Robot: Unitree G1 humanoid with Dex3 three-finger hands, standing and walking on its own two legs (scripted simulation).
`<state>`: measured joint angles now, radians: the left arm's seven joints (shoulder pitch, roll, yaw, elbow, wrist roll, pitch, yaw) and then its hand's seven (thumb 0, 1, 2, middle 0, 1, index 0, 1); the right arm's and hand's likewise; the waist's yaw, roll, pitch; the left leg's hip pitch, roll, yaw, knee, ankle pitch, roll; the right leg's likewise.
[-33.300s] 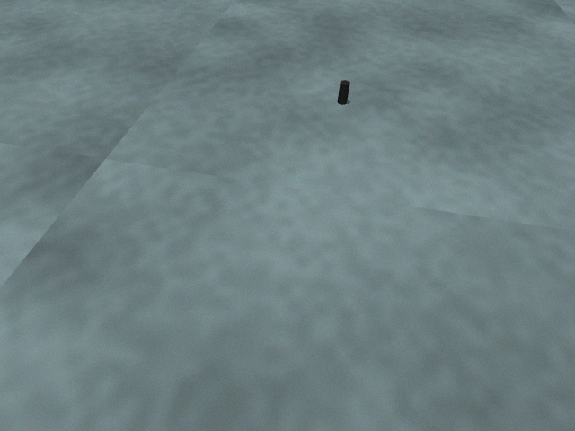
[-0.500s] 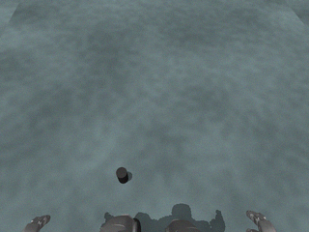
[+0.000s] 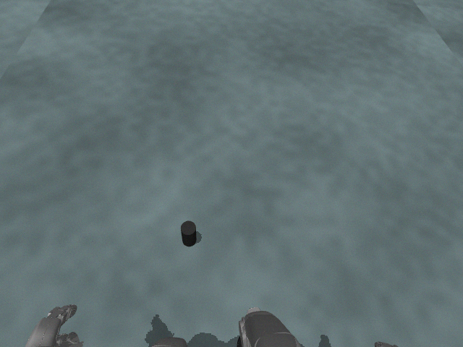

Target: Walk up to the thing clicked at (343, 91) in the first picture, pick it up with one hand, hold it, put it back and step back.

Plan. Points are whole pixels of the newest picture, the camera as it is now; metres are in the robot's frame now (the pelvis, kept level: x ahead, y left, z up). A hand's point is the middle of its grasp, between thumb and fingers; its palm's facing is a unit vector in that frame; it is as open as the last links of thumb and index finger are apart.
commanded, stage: step back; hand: left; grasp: from the side
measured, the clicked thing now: (188, 234) +0.56 +0.12 -0.69
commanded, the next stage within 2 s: none
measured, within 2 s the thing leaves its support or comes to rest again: neither
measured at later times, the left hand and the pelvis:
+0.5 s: hand out of the picture -0.06 +0.22 -0.13, palm faces -0.06 -0.91 -0.41, open 7.4 cm; pelvis -0.16 -0.04 +0.00, yaw -4 degrees
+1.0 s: hand out of the picture -0.25 +0.20 -0.17, palm faces -0.08 -0.92 -0.38, open 7.4 cm; pelvis -0.34 -0.07 -0.01, yaw -5 degrees
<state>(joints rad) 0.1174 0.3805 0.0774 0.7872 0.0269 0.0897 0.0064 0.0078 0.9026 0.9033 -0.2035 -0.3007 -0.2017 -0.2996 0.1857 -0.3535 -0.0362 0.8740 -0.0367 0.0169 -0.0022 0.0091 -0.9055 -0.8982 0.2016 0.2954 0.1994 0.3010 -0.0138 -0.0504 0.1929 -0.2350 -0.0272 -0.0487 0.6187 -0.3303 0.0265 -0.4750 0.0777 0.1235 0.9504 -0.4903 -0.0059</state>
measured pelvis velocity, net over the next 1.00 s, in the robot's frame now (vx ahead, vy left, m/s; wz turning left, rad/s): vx -0.34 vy -0.07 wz -0.09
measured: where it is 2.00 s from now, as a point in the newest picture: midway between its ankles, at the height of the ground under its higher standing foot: outside the picture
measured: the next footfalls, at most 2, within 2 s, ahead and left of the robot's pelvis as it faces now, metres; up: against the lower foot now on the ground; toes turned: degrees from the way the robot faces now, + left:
right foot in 0.30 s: -0.09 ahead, -0.16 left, +0.00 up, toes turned -1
left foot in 0.62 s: -0.18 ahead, +0.07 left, +0.00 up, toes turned -2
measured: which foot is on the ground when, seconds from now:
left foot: down 0.00-0.32, up 0.34-0.60, down 0.62-1.00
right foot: up 0.00-0.28, down 0.30-0.66, up 0.68-1.00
